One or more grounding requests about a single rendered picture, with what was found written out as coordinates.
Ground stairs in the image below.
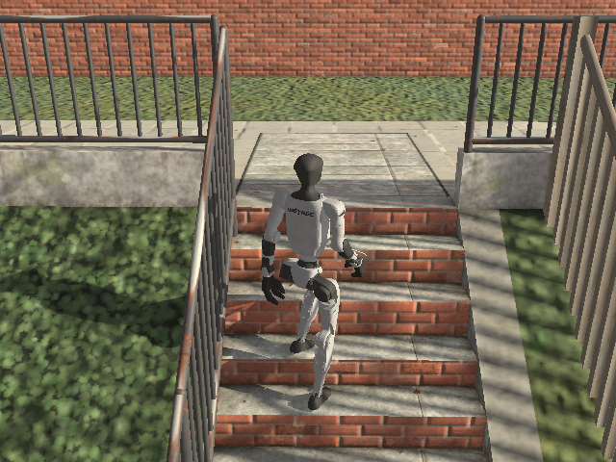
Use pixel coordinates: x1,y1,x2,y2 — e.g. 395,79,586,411
213,207,487,462

